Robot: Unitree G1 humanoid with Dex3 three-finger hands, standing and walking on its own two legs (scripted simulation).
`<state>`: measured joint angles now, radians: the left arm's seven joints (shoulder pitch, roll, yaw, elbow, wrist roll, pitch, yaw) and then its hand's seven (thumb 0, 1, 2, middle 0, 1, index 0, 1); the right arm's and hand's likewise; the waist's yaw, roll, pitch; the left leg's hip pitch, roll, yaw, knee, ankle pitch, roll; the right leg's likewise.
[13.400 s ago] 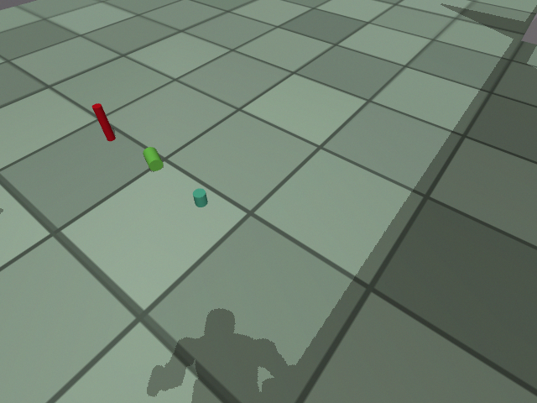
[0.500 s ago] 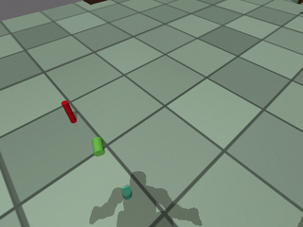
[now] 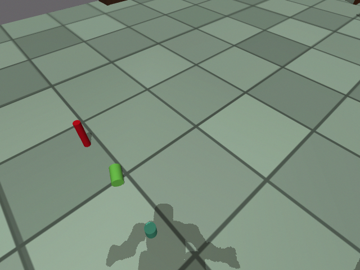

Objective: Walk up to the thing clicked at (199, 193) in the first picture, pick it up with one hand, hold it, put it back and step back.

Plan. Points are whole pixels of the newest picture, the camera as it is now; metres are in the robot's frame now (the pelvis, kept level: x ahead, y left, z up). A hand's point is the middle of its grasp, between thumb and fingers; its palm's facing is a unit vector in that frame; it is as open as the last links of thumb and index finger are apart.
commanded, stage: rise first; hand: left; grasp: from above
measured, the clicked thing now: (150, 230) +0.45 +0.18 -0.75
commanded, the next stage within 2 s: none
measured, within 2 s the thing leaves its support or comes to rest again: neither
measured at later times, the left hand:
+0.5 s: hand out of the picture +0.14 +0.25 -0.21, palm faces -0.10 -0.91 -0.39, open 13.3 cm
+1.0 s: hand out of the picture +0.12 +0.25 -0.25, palm faces -0.21 -0.85 -0.49, open 14.1 cm
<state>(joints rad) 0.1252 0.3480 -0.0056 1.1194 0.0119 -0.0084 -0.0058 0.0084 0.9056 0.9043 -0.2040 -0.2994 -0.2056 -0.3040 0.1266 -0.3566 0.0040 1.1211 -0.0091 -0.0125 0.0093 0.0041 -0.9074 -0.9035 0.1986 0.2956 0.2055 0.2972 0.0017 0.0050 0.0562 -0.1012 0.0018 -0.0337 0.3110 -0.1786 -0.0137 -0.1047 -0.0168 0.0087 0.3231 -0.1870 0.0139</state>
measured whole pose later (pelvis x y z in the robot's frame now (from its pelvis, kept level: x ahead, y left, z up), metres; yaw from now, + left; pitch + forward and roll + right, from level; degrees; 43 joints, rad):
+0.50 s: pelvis -0.01 +0.01 -0.06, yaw +0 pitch +13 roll -1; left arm 0.11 0.29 0.12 0.73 0.18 0.18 0.00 0.00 -0.36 0.96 -0.11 -1.00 -0.11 -1.00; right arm 0.22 -0.25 -0.04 0.63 0.02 -0.08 0.00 0.01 -0.91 -0.91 0.20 0.30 0.20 0.30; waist -0.02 0.01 -0.07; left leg -0.70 0.00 -0.03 0.91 -0.44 0.00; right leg -0.69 -0.01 0.01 0.88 -0.42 0.02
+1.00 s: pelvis -0.01 +0.01 -0.12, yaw +0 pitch +21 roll -2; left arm 0.31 0.30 0.09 0.31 0.28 0.26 0.03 0.00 -0.53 0.97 -0.09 -1.04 -0.09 -1.04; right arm 0.19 -0.23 -0.03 0.51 0.01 -0.14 -0.02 0.01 -0.91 -0.91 0.20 0.30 0.20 0.30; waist -0.03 0.02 -0.14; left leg -1.03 0.00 -0.06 1.25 -0.58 -0.01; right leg -1.01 0.00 -0.01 1.21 -0.56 0.02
